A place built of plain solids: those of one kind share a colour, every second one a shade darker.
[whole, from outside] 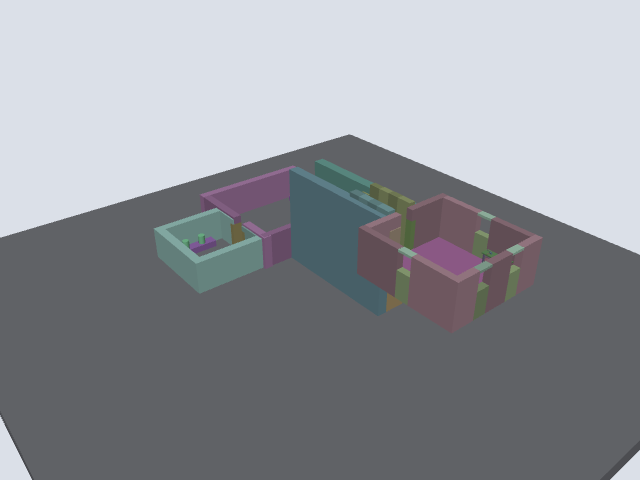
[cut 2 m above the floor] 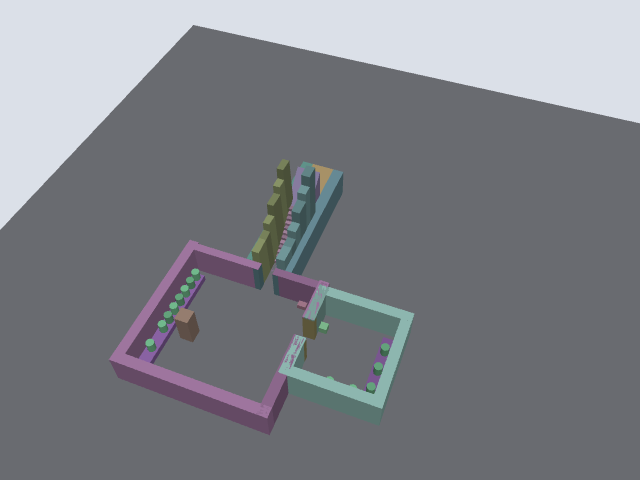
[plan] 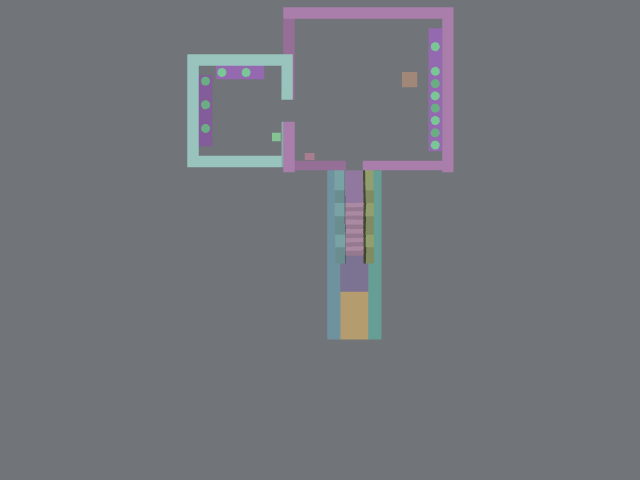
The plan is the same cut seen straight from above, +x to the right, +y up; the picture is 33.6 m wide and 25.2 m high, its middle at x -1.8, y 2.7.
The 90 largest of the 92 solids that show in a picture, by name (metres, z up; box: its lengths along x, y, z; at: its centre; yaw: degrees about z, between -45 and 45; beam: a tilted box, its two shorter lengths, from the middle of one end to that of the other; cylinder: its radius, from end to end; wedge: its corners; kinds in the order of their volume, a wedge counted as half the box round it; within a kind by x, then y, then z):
{
 "wall_chamber_1": {"box": [0.6, 2.66, 2.75], "at": [-3.43, 7.59, 1.07]},
 "wall_chamber_2": {"box": [0.6, 4.85, 2.75], "at": [-3.43, 12.49, 1.07]},
 "wall_chamber_3": {"box": [3.19, 0.5, 2.75], "at": [-2.03, 6.61, 1.07]},
 "wall_chamber_4": {"box": [8.94, 0.6, 2.75], "at": [0.74, 14.62, 1.07]},
 "wall_chamber_5": {"box": [4.67, 0.5, 2.75], "at": [2.78, 6.61, 1.07]},
 "wall_chamber_6": {"box": [0.6, 8.66, 2.75], "at": [4.91, 10.59, 1.07]},
 "mass_rock_left_1": {"box": [0.7, 8.89, 7.11], "at": [-1.07, 1.91, 3.26]},
 "mass_rock_right_1": {"box": [0.7, 8.89, 7.11], "at": [1.07, 1.91, 3.26]},
 "wall_side_chamber_1": {"box": [0.6, 5.93, 2.6], "at": [-8.47, 9.49, 1.0]},
 "wall_side_chamber_2": {"box": [5.54, 0.6, 2.6], "at": [-6.0, 6.82, 1.0]},
 "wall_side_chamber_3": {"box": [5.54, 0.6, 2.6], "at": [-6.0, 12.15, 1.0]},
 "wall_side_chamber_4": {"box": [0.6, 2.39, 2.6], "at": [-3.53, 7.72, 1.0]},
 "wall_side_chamber_5": {"box": [0.6, 2.39, 2.6], "at": [-3.53, 11.26, 1.0]},
 "wall_yard_1": {"box": [0.45, 3.02, 3.0], "at": [-3.09, -8.0, 5.42]},
 "wall_yard_2": {"box": [0.45, 3.02, 3.0], "at": [-3.09, -4.04, 5.42]},
 "wall_yard_3": {"box": [1.63, 0.45, 3.0], "at": [-2.5, -9.28, 5.42]},
 "wall_yard_4": {"box": [2.88, 0.45, 3.0], "at": [-1.88, -2.75, 5.42]},
 "wall_yard_5": {"box": [1.65, 0.45, 3.0], "at": [0.09, -9.28, 5.42]},
 "wall_yard_6": {"box": [3.06, 0.45, 3.0], "at": [1.97, -2.75, 5.42]},
 "wall_yard_7": {"box": [1.63, 0.45, 3.0], "at": [2.69, -9.28, 5.42]},
 "wall_yard_8": {"box": [0.45, 3.02, 3.0], "at": [3.28, -8.0, 5.42]},
 "wall_yard_9": {"box": [0.45, 3.02, 3.0], "at": [3.28, -4.04, 5.42]},
 "mass_under_head_1": {"box": [1.47, 2.52, 4.22], "at": [0.0, -1.27, 1.81]},
 "fill_under_steps_1": {"wedge": [[-0.73, -0.02, -0.3], [-0.73, -0.02, 3.97], [-0.73, 4.86, -0.3], [-0.73, 4.86, -0.24], [0.73, -0.02, -0.3], [0.73, -0.02, 3.97], [0.73, 4.86, -0.3], [0.73, 4.86, -0.24]]},
 "floor_yard_1": {"box": [5.92, 6.08, 0.3], "at": [0.09, -6.02, 4.07]},
 "rock_right_1": {"wedge": [[0.42, 2.98, 0.13], [0.45, 3.95, 0.13], [0.59, 2.98, 4.41], [0.62, 3.95, 4.41], [1.02, 2.98, 0.13], [1.02, 2.98, 4.41], [1.02, 3.95, 0.13], [1.02, 3.95, 4.41]]},
 "rock_right_2": {"wedge": [[0.43, 3.95, -0.5], [0.47, 4.65, -0.5], [0.59, 3.95, 3.53], [0.63, 4.65, 3.53], [1.03, 3.95, -0.5], [1.03, 3.95, 3.53], [1.03, 4.65, -0.5], [1.03, 4.65, 3.53]]},
 "rock_right_3": {"wedge": [[0.44, 1.47, 1.61], [0.47, 2.33, 1.61], [0.6, 1.47, 5.78], [0.63, 2.33, 5.78], [1.04, 1.47, 1.61], [1.04, 1.47, 5.78], [1.04, 2.33, 1.61], [1.04, 2.33, 5.78]]},
 "rock_right_4": {"wedge": [[0.44, 6.36, -0.5], [0.45, 5.32, -0.5], [0.57, 6.36, 2.89], [0.59, 5.32, 2.89], [1.01, 5.32, -0.5], [1.01, 5.32, 2.89], [1.01, 6.36, -0.5], [1.01, 6.36, 2.89]]},
 "rock_right_5": {"wedge": [[0.45, 2.33, 1.02], [0.46, 2.98, 1.02], [0.6, 2.33, 5.0], [0.61, 2.98, 5.0], [1.03, 2.33, 1.02], [1.03, 2.33, 5.0], [1.03, 2.98, 1.02], [1.03, 2.98, 5.0]]},
 "rock_right_6": {"wedge": [[0.45, 5.32, -0.5], [0.47, 4.65, -0.5], [0.59, 5.32, 2.89], [0.6, 4.65, 2.89], [1.03, 4.65, -0.5], [1.03, 4.65, 2.89], [1.03, 5.32, -0.5], [1.03, 5.32, 2.89]]},
 "rock_right_7": {"wedge": [[0.48, 0.0, 2.98], [0.49, 0.81, 2.98], [0.64, 0.0, 7.11], [0.65, 0.81, 7.11], [1.07, 0.0, 2.98], [1.07, 0.0, 7.11], [1.07, 0.81, 2.98], [1.07, 0.81, 7.11]]},
 "rock_right_8": {"wedge": [[0.51, 0.0, 3.72], [0.54, -0.78, 3.72], [0.64, 0.0, 7.11], [0.67, -0.78, 7.11], [1.09, -0.78, 3.72], [1.09, -0.78, 7.11], [1.09, 0.0, 3.72], [1.09, 0.0, 7.11]]},
 "rock_right_9": {"wedge": [[0.52, -1.56, 3.72], [0.53, -2.53, 3.72], [0.65, -1.56, 7.11], [0.66, -2.53, 7.11], [1.1, -2.53, 3.72], [1.1, -2.53, 7.11], [1.1, -1.56, 3.72], [1.1, -1.56, 7.11]]},
 "rock_right_10": {"wedge": [[0.52, -1.56, 3.72], [0.54, -0.78, 3.72], [0.65, -1.56, 7.11], [0.67, -0.78, 7.11], [1.1, -1.56, 3.72], [1.1, -1.56, 7.11], [1.1, -0.78, 3.72], [1.1, -0.78, 7.11]]},
 "rock_left_1": {"wedge": [[-1.05, -2.53, 3.72], [-1.05, -2.53, 7.11], [-1.05, -1.56, 3.72], [-1.05, -1.56, 7.11], [-0.53, -2.53, 7.11], [-0.52, -1.56, 7.11], [-0.5, -2.53, 3.72], [-0.49, -1.56, 3.72]]},
 "rock_left_2": {"wedge": [[-1.04, -1.56, 3.72], [-1.04, -1.56, 7.11], [-1.04, -0.78, 3.72], [-1.04, -0.78, 7.11], [-0.52, -1.56, 7.11], [-0.51, -0.78, 7.11], [-0.49, -1.56, 3.72], [-0.49, -0.78, 3.72]]},
 "rock_left_3": {"wedge": [[-1.03, 3.95, -0.5], [-1.03, 3.95, 3.53], [-1.03, 4.65, -0.5], [-1.03, 4.65, 3.53], [-0.5, 3.95, 3.53], [-0.5, 4.65, 3.53], [-0.47, 3.95, -0.5], [-0.47, 4.65, -0.5]]},
 "rock_left_4": {"wedge": [[-1.03, 4.65, -0.5], [-1.03, 4.65, 2.89], [-1.03, 5.32, -0.5], [-1.03, 5.32, 2.89], [-0.51, 5.32, 2.89], [-0.49, 4.65, 2.89], [-0.48, 5.32, -0.5], [-0.47, 4.65, -0.5]]},
 "rock_left_5": {"wedge": [[-1.03, 5.32, -0.5], [-1.03, 5.32, 2.89], [-1.03, 6.36, -0.5], [-1.03, 6.36, 2.89], [-0.51, 5.32, 2.89], [-0.5, 6.36, 2.89], [-0.48, 5.32, -0.5], [-0.48, 6.36, -0.5]]},
 "rock_left_6": {"wedge": [[-1.02, -0.78, 3.72], [-1.02, -0.78, 7.11], [-1.02, 0.0, 3.72], [-1.02, 0.0, 7.11], [-0.51, -0.78, 7.11], [-0.49, -0.78, 3.72], [-0.47, 0.0, 7.11], [-0.45, 0.0, 3.72]]},
 "rock_left_7": {"wedge": [[-1.02, 2.98, 0.13], [-1.02, 2.98, 4.41], [-1.02, 3.95, 0.13], [-1.02, 3.95, 4.41], [-0.51, 3.95, 4.41], [-0.48, 2.98, 4.41], [-0.48, 3.95, 0.13], [-0.45, 2.98, 0.13]]},
 "rock_left_8": {"wedge": [[-1.01, 2.33, 1.02], [-1.01, 2.33, 5.0], [-1.01, 2.98, 1.02], [-1.01, 2.98, 5.0], [-0.48, 2.98, 5.0], [-0.47, 2.33, 5.0], [-0.45, 2.33, 1.02], [-0.45, 2.98, 1.02]]},
 "rock_left_9": {"wedge": [[-1.0, 0.0, 2.98], [-1.0, 0.0, 7.11], [-1.0, 0.81, 2.98], [-1.0, 0.81, 7.11], [-0.48, 0.81, 7.11], [-0.47, 0.0, 7.11], [-0.45, 0.0, 2.98], [-0.45, 0.81, 2.98]]},
 "rock_left_10": {"wedge": [[-1.0, 1.47, 1.61], [-1.0, 1.47, 5.78], [-1.0, 2.33, 1.61], [-1.0, 2.33, 5.78], [-0.48, 2.33, 5.78], [-0.47, 1.47, 5.78], [-0.45, 1.47, 1.61], [-0.45, 2.33, 1.61]]},
 "bench_1": {"box": [0.72, 3.73, 0.53], "at": [-7.81, 9.49, 0.21]},
 "bench_2": {"box": [2.54, 0.72, 0.52], "at": [-6.0, 11.49, 0.21]},
 "bench_3": {"box": [0.72, 6.46, 0.47], "at": [4.25, 10.59, 0.18]},
 "wall_yard_under_light_1": {"box": [0.45, 0.95, 1.75], "at": [-3.09, -6.02, 4.79]},
 "wall_yard_under_light_2": {"box": [0.95, 0.45, 1.75], "at": [-1.21, -9.28, 4.79]},
 "wall_yard_under_light_3": {"box": [0.95, 0.45, 1.75], "at": [1.4, -9.28, 4.79]},
 "wall_yard_under_light_4": {"box": [0.45, 0.95, 1.75], "at": [3.28, -6.02, 4.79]},
 "pillar_1": {"box": [0.8, 0.8, 2.5], "at": [2.91, 11.12, 1.2]},
 "floor_lower_1": {"box": [1.83, 2.08, 0.4], "at": [0.0, 5.32, -0.2]},
 "cask_1": {"cylinder": 0.23, "from": [-7.81, 8.56, 0.48], "to": [-7.81, 8.56, 1.1]},
 "cask_2": {"cylinder": 0.23, "from": [-7.81, 9.8, 0.48], "to": [-7.81, 9.8, 1.1]},
 "cask_3": {"cylinder": 0.23, "from": [-7.81, 11.04, 0.48], "to": [-7.81, 11.04, 1.1]},
 "cask_4": {"cylinder": 0.23, "from": [-6.95, 11.49, 0.47], "to": [-6.95, 11.49, 1.09]},
 "cask_5": {"cylinder": 0.23, "from": [-5.68, 11.49, 0.47], "to": [-5.68, 11.49, 1.09]},
 "cask_6": {"cylinder": 0.23, "from": [4.25, 7.68, 0.42], "to": [4.25, 7.68, 1.04]},
 "cask_7": {"cylinder": 0.23, "from": [4.25, 8.33, 0.42], "to": [4.25, 8.33, 1.04]},
 "cask_8": {"cylinder": 0.23, "from": [4.25, 8.97, 0.42], "to": [4.25, 8.97, 1.04]},
 "cask_9": {"cylinder": 0.23, "from": [4.25, 9.62, 0.42], "to": [4.25, 9.62, 1.04]},
 "cask_10": {"cylinder": 0.23, "from": [4.25, 10.26, 0.42], "to": [4.25, 10.26, 1.04]},
 "cask_11": {"cylinder": 0.23, "from": [4.25, 10.91, 0.42], "to": [4.25, 10.91, 1.04]},
 "cask_12": {"cylinder": 0.23, "from": [4.25, 11.56, 0.42], "to": [4.25, 11.56, 1.04]},
 "cask_13": {"cylinder": 0.23, "from": [4.25, 12.85, 0.42], "to": [4.25, 12.85, 1.04]},
 "tread_1": {"wedge": [[-0.73, 1.87, 1.91], [-0.73, 1.87, 2.41], [-0.73, 2.12, 1.91], [-0.73, 2.12, 2.4], [0.73, 1.87, 1.91], [0.73, 1.87, 2.43], [0.73, 2.15, 1.91], [0.73, 2.15, 2.41]]},
 "tread_2": {"wedge": [[-0.73, 2.08, 1.71], [-0.73, 2.08, 2.22], [-0.73, 2.33, 1.71], [-0.73, 2.33, 2.2], [0.73, 2.11, 1.71], [0.73, 2.11, 2.21], [0.73, 2.38, 1.71], [0.73, 2.38, 2.2]]},
 "tread_3": {"wedge": [[-0.73, 2.29, 1.51], [-0.73, 2.29, 2.02], [-0.73, 2.56, 1.51], [-0.73, 2.56, 2.01], [0.73, 2.34, 1.51], [0.73, 2.34, 2.01], [0.73, 2.6, 1.51], [0.73, 2.6, 2.0]]},
 "tread_4": {"wedge": [[-0.73, 2.52, 1.3], [-0.73, 2.52, 1.81], [-0.73, 2.79, 1.3], [-0.73, 2.79, 1.79], [0.73, 2.56, 1.3], [0.73, 2.56, 1.81], [0.73, 2.83, 1.3], [0.73, 2.83, 1.8]]},
 "tread_5": {"wedge": [[-0.73, 2.76, 1.1], [-0.73, 2.76, 1.6], [-0.73, 3.04, 1.1], [-0.73, 3.04, 1.59], [0.73, 2.79, 1.1], [0.73, 2.79, 1.6], [0.73, 3.05, 1.1], [0.73, 3.05, 1.59]]},
 "tread_6": {"wedge": [[-0.73, 3.0, 0.9], [-0.73, 3.0, 1.41], [-0.73, 3.29, 0.9], [-0.73, 3.29, 1.4], [0.73, 3.01, 0.9], [0.73, 3.01, 1.4], [0.73, 3.27, 0.9], [0.73, 3.27, 1.39]]},
 "tread_7": {"wedge": [[-0.73, 3.25, 0.69], [-0.73, 3.25, 1.2], [-0.73, 3.51, 0.69], [-0.73, 3.51, 1.19], [0.73, 3.23, 0.69], [0.73, 3.23, 1.2], [0.73, 3.51, 0.69], [0.73, 3.51, 1.18]]},
 "tread_8": {"wedge": [[-0.73, 3.47, 0.5], [-0.73, 3.47, 1.0], [-0.73, 3.78, 0.5], [-0.73, 3.78, 0.98], [0.73, 3.48, 0.5], [0.73, 3.48, 0.99], [0.73, 3.76, 0.5], [0.73, 3.76, 0.98]]},
 "tread_9": {"wedge": [[-0.73, 3.74, 0.3], [-0.73, 3.74, 0.79], [-0.73, 3.99, 0.3], [-0.73, 3.99, 0.78], [0.73, 3.72, 0.3], [0.73, 3.72, 0.81], [0.73, 3.98, 0.3], [0.73, 3.98, 0.79]]},
 "tread_10": {"wedge": [[-0.73, 3.95, 0.11], [-0.73, 3.95, 0.6], [-0.73, 4.21, 0.11], [-0.73, 4.21, 0.59], [0.73, 3.94, 0.11], [0.73, 3.94, 0.61], [0.73, 4.21, 0.11], [0.73, 4.21, 0.59]]},
 "tread_11": {"wedge": [[-0.73, 4.17, -0.09], [-0.73, 4.17, 0.41], [-0.73, 4.42, -0.09], [-0.73, 4.42, 0.39], [0.73, 4.17, -0.09], [0.73, 4.17, 0.41], [0.73, 4.43, -0.09], [0.73, 4.43, 0.4]]},
 "tread_12": {"wedge": [[-0.73, 4.38, -0.3], [-0.73, 4.38, 0.21], [-0.73, 4.64, -0.3], [-0.73, 4.64, 0.2], [0.73, 4.39, -0.3], [0.73, 4.39, 0.21], [0.73, 4.65, -0.3], [0.73, 4.65, 0.19]]},
 "jamb_side_mouth_1": {"box": [0.7, 0.35, 1.95], "at": [-3.48, 8.74, 0.93]},
 "jamb_side_mouth_2": {"box": [0.7, 0.35, 1.95], "at": [-3.48, 10.24, 0.93]},
 "jamb_chamber_mouth_1": {"box": [0.35, 0.5, 2.01], "at": [-0.61, 6.61, 0.96]},
 "jamb_chamber_mouth_2": {"box": [0.35, 0.5, 2.01], "at": [0.61, 6.61, 0.96]},
 "jamb_cellar_door_1": {"box": [0.35, 0.45, 1.96], "at": [0.61, -2.75, 5.2]},
 "wall_yard_over_light_1": {"box": [0.95, 0.45, 0.15], "at": [-1.21, -9.28, 6.84]},
 "wall_yard_over_light_2": {"box": [0.95, 0.45, 0.15], "at": [1.4, -9.28, 6.84]},
 "crate_side_chamber_1": {"box": [0.46, 0.45, 0.49], "at": [-4.09, 8.11, 0.19]},
 "door_leaf_cellar_door_1": {"box": [0.86, 0.06, 1.94], "at": [-0.91, -3.01, 5.19]},
 "bench_top_yard_1": {"box": [0.59, 1.74, 0.08], "at": [2.71, -7.49, 5.03]},
 "crate_chamber_1": {"box": [0.52, 0.36, 0.36], "at": [-2.35, 7.08, 0.13]}
}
